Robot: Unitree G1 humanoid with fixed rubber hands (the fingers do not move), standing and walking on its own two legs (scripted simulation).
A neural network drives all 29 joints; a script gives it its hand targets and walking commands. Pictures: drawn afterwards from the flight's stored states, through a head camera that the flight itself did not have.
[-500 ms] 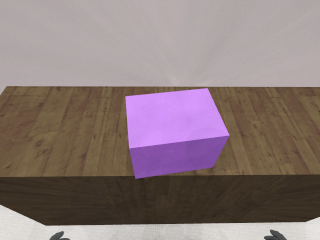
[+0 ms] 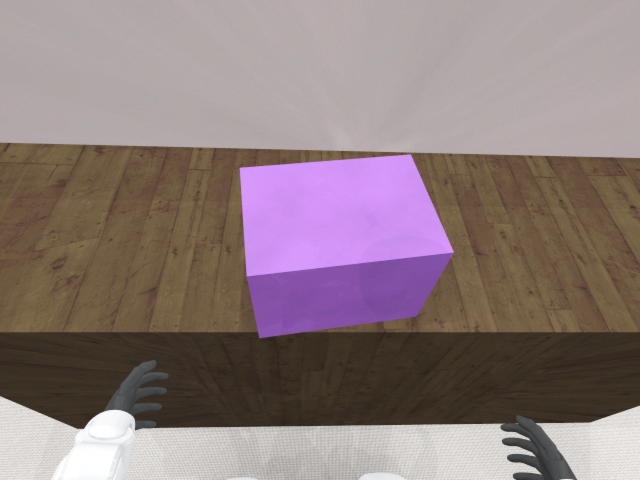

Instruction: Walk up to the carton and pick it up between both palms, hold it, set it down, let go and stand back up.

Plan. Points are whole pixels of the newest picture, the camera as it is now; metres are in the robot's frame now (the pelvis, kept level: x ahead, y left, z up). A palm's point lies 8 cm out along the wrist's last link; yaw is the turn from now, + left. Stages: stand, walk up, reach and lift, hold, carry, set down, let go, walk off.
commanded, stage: reach and lift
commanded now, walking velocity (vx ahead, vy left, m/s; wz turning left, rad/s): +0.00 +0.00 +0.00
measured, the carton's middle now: (334, 247) +0.41 -0.02 +0.01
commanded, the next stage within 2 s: none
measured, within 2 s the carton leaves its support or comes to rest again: neither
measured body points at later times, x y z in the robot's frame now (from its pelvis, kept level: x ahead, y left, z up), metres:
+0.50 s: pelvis -0.02 +0.02 +0.01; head -0.04 +0.04 +0.46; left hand +0.16 +0.27 -0.05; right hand +0.15 -0.27 -0.04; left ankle +0.01 +0.14 -0.73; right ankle +0.01 -0.11 -0.73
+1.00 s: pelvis +0.01 +0.01 +0.02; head -0.01 +0.03 +0.46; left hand +0.19 +0.24 +0.01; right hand +0.20 -0.25 +0.01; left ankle +0.01 +0.14 -0.73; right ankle +0.01 -0.11 -0.73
